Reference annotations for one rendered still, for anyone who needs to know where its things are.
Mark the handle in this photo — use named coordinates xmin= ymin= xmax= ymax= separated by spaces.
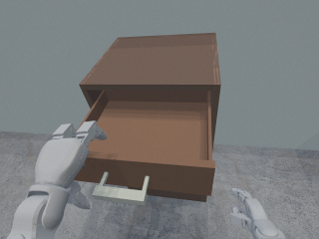
xmin=92 ymin=171 xmax=150 ymax=206

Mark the robot right forearm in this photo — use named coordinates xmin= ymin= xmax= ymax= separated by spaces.
xmin=252 ymin=219 xmax=285 ymax=239

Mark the drawer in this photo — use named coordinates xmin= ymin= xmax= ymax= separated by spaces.
xmin=74 ymin=90 xmax=215 ymax=196

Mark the robot left forearm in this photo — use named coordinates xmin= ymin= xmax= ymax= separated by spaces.
xmin=6 ymin=183 xmax=70 ymax=239

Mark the robot left hand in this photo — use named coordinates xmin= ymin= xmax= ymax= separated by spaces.
xmin=35 ymin=120 xmax=107 ymax=209

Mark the cabinet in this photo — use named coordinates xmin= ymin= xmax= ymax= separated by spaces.
xmin=79 ymin=32 xmax=221 ymax=202

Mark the robot right hand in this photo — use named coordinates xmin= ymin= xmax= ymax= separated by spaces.
xmin=230 ymin=188 xmax=269 ymax=235

